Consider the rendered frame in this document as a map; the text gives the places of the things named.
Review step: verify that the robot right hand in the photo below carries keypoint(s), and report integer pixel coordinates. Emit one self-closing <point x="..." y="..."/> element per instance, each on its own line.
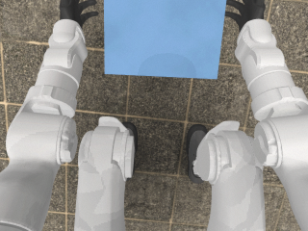
<point x="249" y="10"/>

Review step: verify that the robot right foot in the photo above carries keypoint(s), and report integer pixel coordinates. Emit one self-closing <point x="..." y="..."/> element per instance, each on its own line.
<point x="194" y="137"/>

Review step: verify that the robot left foot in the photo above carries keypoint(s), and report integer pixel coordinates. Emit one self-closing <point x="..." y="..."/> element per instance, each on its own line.
<point x="133" y="132"/>

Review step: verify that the robot left upper arm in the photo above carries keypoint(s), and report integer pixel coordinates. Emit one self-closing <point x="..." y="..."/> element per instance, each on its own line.
<point x="38" y="145"/>

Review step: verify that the left robot forearm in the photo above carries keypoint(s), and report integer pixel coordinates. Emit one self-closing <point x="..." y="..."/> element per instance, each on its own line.
<point x="59" y="76"/>

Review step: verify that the robot foot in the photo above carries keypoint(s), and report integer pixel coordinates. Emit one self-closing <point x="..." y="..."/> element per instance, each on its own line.
<point x="194" y="137"/>
<point x="133" y="132"/>

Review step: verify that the robot left hand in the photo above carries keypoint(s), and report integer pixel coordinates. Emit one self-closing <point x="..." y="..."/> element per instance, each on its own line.
<point x="72" y="9"/>

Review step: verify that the right robot forearm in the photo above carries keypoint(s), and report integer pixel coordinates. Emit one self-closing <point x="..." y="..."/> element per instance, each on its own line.
<point x="269" y="81"/>

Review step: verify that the robot right upper arm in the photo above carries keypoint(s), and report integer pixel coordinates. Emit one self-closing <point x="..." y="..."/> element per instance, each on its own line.
<point x="281" y="143"/>

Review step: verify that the carton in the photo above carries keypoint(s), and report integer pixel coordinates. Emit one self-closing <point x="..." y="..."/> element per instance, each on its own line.
<point x="163" y="38"/>

